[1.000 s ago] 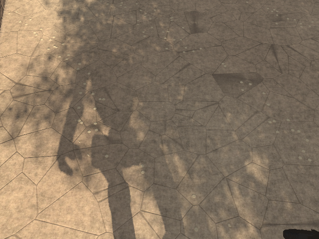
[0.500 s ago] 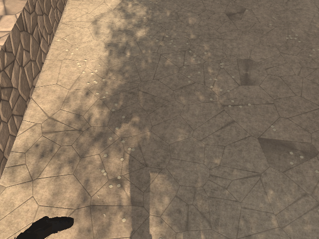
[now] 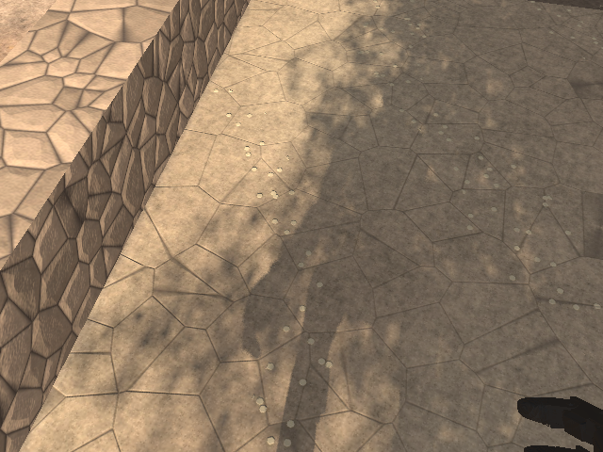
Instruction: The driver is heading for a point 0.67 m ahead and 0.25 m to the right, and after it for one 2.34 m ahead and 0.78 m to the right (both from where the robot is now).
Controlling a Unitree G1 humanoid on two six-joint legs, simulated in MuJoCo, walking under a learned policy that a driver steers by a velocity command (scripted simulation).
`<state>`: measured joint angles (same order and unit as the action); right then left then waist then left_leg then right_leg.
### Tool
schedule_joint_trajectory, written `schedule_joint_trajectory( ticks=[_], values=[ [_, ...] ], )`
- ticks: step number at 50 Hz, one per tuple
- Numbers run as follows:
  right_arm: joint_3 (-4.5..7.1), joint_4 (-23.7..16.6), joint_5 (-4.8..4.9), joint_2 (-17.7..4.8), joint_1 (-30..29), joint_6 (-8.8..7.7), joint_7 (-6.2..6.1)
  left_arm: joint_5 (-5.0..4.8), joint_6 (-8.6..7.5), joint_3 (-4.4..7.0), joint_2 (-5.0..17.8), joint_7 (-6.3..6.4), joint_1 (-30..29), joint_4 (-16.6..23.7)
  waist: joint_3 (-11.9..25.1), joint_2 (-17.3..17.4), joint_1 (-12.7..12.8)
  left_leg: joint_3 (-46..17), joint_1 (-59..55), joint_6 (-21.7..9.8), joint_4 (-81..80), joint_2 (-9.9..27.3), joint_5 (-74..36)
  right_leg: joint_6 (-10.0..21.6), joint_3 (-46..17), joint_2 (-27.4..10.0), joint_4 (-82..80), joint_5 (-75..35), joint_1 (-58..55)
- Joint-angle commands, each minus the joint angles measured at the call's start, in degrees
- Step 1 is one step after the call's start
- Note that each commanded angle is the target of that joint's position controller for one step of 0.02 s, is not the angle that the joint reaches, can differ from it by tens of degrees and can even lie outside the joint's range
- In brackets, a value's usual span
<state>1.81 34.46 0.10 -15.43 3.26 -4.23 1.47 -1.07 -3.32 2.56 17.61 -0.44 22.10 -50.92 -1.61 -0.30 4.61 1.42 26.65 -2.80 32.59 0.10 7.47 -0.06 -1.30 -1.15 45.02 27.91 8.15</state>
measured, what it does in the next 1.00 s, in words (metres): walks ahead, turning right: right foot, then left foot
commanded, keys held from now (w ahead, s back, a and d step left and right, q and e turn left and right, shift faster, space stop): w+e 0.60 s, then e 0.40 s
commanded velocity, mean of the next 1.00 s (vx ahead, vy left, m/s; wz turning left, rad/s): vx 0.40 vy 0.00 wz -0.46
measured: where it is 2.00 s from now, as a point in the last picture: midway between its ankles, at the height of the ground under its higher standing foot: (382, 433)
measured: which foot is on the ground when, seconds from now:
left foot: down 0.00-0.50, up 0.52-0.92, down 0.94-1.00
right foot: up 0.00-0.48, down 0.50-0.94, up 0.96-1.00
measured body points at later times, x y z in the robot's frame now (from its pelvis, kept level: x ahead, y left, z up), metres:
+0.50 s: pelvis +0.27 -0.04 -0.01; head +0.30 -0.05 +0.44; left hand +0.53 +0.14 -0.09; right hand +0.22 -0.33 -0.13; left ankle +0.10 +0.10 -0.72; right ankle +0.36 -0.15 -0.73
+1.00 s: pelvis +0.50 -0.08 +0.00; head +0.53 -0.10 +0.45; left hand +0.74 +0.11 -0.11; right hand +0.54 -0.41 -0.08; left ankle +0.64 -0.05 -0.73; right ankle +0.36 -0.14 -0.68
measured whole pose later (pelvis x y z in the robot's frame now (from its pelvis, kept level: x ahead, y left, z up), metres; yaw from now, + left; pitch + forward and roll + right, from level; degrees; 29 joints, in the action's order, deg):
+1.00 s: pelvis +0.50 -0.08 +0.00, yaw -33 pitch +2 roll +0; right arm 2.2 39.1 -1.6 -15.4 4.0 -3.9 -0.1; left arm -1.0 1.3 4.6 18.5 2.1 13.8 -39.5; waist -2.1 -1.2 2.9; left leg -1.9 26.4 -0.9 30.0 -2.0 5.8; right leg -0.1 -10.8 7.8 54.3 33.2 19.1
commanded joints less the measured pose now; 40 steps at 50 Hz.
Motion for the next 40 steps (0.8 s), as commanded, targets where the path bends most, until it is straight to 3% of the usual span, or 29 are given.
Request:
schedule_joint_trajectory(
  ticks=[1, 2, 3, 5, 7, 10, 14, 18, 20, 22, 23, 24, 25, 26, 27, 28, 29, 30, 31, 33, 35, 37, 40],
  values=[
    [3.45, 1.42, 0.06, -9.64, 18.69, -0.04, -0.57, -1.65, -2.55, 1.27, 8.11, -0.36, -3.13, 6.55, 11.21, 9.28, -10.63, -31.48, -39.25, -11.99, -14.98, 20.66, 11.75, 1.87, -5.01, -1.48, 27.8, -0.31, 37.16],
    [2.98, 1.39, -0.14, -8.28, 15.33, -0.29, -0.47, -1.37, -2.44, 1.19, 7.38, -0.21, -5.31, 6.72, 7.63, 5.81, -8.95, -25.01, -32.52, -10.69, -16.36, 18.07, 6.55, 1.69, -3.98, -3.76, 25.65, -5.19, 35.28],
    [2.66, 1.55, -0.45, -6.86, 12.63, -0.59, -0.27, -0.59, -2.08, 1.39, 6.81, -0.12, -6.19, 6.79, 4.79, 5.25, -7.38, -20.58, -27.18, -10.06, -18.31, 16.17, 2.71, 1.24, -3.96, -5.13, 22.85, -8.55, 33.62],
    [2.52, 2.19, -0.87, -5.48, 10.09, -1.64, -0.16, -0.65, -0.54, 1.4, 4.87, -0.08, -3.92, 5.91, 3.53, 6.35, -4.64, -14.43, -20.83, -9.38, -22.02, 14.36, -2.3, 0.4, -4.55, -6.3, 20.87, -12.56, 28.24],
    [2.85, 3.5, -0.9, -5.85, 9.75, -2.55, -0.33, -0.61, 0.61, 1.29, 3.27, 0.08, -4.29, 6.06, 1.88, 5.09, -3.75, -9.64, -18.47, -9.58, -24.21, 14.27, -6.96, -0.55, -5.16, -6.14, 19.18, -15.44, 28.77],
    [3.31, 5.44, -1.29, -6.78, 10.81, -2.76, -1.02, -0.27, 0.91, 1.39, 2.66, 0.02, -8.0, 7.41, 0.12, 3.44, -4.31, -3.89, -19.78, -8.97, -25.36, 13.88, -11.15, -1.3, -6.54, -5.53, 12.31, -23.37, 32.49],
    [3.62, 7.07, -0.83, -8.3, 11.76, -2.34, -1.76, 0.04, 0.41, 0.76, 1.28, -1.32, -14.65, 9.48, -1.86, 2.6, -6.66, 3.27, -20.92, -6.9, -26.4, 12.61, -12.19, -0.61, -2.43, -4.64, -0.62, -33.53, 30.39],
    [4.21, 9.73, 0.0, -9.76, 15.96, -0.93, -2.14, 0.0, 0.34, 0.21, 0.59, -2.62, -21.67, 13.25, -4.11, 1.71, -9.32, 6.01, -28.79, -6.27, -24.11, 15.02, -15.39, 1.33, 0.58, -4.04, -7.43, -31.22, 33.21],
    [4.48, 10.48, 0.49, -10.43, 16.58, 0.1, -2.32, -0.06, 0.36, 0.35, 0.97, -3.35, -23.22, 15.03, -3.94, 2.42, -9.09, 7.18, -32.79, -5.53, -20.77, 16.09, -22.28, 2.77, 2.64, -3.0, -9.1, -26.16, 33.34],
    [4.88, 10.26, 0.71, -12.0, 15.56, 1.02, -2.85, -0.1, 0.6, 1.18, 2.5, -3.76, -21.23, 15.86, -0.85, 4.75, -6.86, 8.95, -34.58, -4.17, -13.83, 16.07, -41.29, 4.92, 6.23, 0.38, -9.31, -20.21, 27.3],
    [5.08, 10.05, 0.78, -12.76, 15.08, 1.54, -3.2, -0.14, 0.82, 2.03, 3.93, -3.71, -17.36, 15.4, 1.97, 5.96, -4.44, 9.64, -34.53, -3.48, -7.51, 15.77, -50.27, 6.23, 7.77, 2.63, -8.99, -17.38, 21.73],
    [5.06, 9.8, 0.91, -13.08, 14.23, 1.99, -3.5, -0.31, 0.92, 3.5, 6.41, -3.32, -9.9, 13.83, 6.01, 5.65, -0.09, 10.81, -31.48, -2.14, 2.72, 14.36, -52.48, 8.11, 8.19, 4.88, -11.53, -18.44, 11.27],
    [4.6, 9.12, 0.7, -12.38, 13.93, 1.75, -3.83, -0.31, 1.35, 5.48, 10.25, -2.3, -0.17, 11.58, 10.96, 2.84, 4.78, 11.15, -20.39, 0.18, 17.56, 12.1, -41.64, 10.82, 2.66, 3.38, -14.49, -21.2, -5.85],
    [2.02, 6.19, -1.55, -4.22, 19.35, 0.25, -2.77, -0.7, 1.52, 6.86, 17.03, -1.3, 1.83, 11.25, 16.03, -12.54, -0.26, 9.2, 7.16, 4.29, 39.4, 2.07, 10.56, 20.95, -26.62, -12.35, -15.38, -17.54, -28.45],
    [1.57, 5.45, -0.3, -5.66, 16.08, -2.27, -1.87, -0.34, 0.77, 5.77, 14.3, -1.34, 2.72, 13.0, 24.8, -8.86, 1.74, -4.86, 16.14, 4.26, 48.86, -3.21, 27.07, 26.13, -47.63, -18.57, -25.2, -11.44, -34.47],
    [2.57, 3.58, 2.05, -9.14, 9.42, -3.65, -1.16, 0.22, 0.22, 4.73, 10.73, -1.42, 1.29, 12.63, 17.66, -5.2, 3.47, -7.77, 21.15, 2.93, 48.54, 0.37, 22.22, 22.4, -39.03, -16.61, -27.22, -13.8, -30.25],
    [2.2, 2.79, 2.05, -8.64, 7.71, -4.35, -1.22, -0.02, -0.13, 4.28, 9.04, -1.34, -1.92, 12.81, 11.54, -2.0, 1.17, -7.16, 20.34, 2.12, 43.46, 2.8, 17.16, 20.19, -31.43, -14.08, -27.36, -17.78, -21.74],
    [2.41, 3.33, 0.55, -8.57, 7.43, -4.42, -1.65, -0.16, -0.18, 3.71, 7.23, -1.28, -5.89, 13.45, 7.21, 0.72, -1.58, -6.63, 17.18, 2.5, 38.07, 4.72, 14.56, 18.43, -25.81, -11.64, -27.99, -23.51, -13.11],
    [2.97, 3.49, -0.35, -9.41, 8.04, -3.83, -1.9, 0.56, -0.23, 3.17, 5.84, -1.02, -9.05, 14.69, 4.92, -0.59, -3.79, -6.59, 12.76, 3.26, 35.28, 5.76, 12.89, 17.85, -22.05, -10.18, -28.81, -32.96, -6.37],
    [3.08, 3.53, -1.04, -8.65, 9.92, -2.27, -2.04, 0.96, -0.11, 3.34, 6.4, -0.46, -11.12, 15.59, 3.85, -1.02, -6.17, -5.61, 7.98, 5.36, 31.58, 5.62, 12.52, 17.77, -17.74, -8.66, -29.22, -47.23, 0.98],
    [2.42, 3.29, -1.29, -6.54, 9.33, -1.19, -2.39, 0.96, 0.14, 3.92, 8.3, 0.34, -10.61, 14.99, 3.53, -1.01, -6.5, -3.71, 5.65, 7.16, 24.52, 3.91, 9.57, 16.86, -12.82, -6.48, -28.44, -56.21, 6.16],
    [1.68, 2.64, -1.4, -4.82, 6.24, -0.79, -2.49, 0.32, 1.11, 4.32, 9.19, 1.22, -9.98, 14.33, 4.58, -2.83, -5.5, -2.75, 2.24, 7.9, 15.66, 1.53, 2.03, 14.12, -9.27, -3.14, -26.47, -55.88, 8.91],
    [1.51, 1.7, -0.53, -5.06, 1.16, -0.58, -1.81, -0.34, 2.91, 4.37, 8.98, 2.2, -7.58, 13.49, 7.02, -5.23, -2.95, -3.18, -1.93, 7.96, 4.97, -1.73, -8.01, 10.94, -10.83, -1.87, -23.99, -47.15, 8.11]
  ],
)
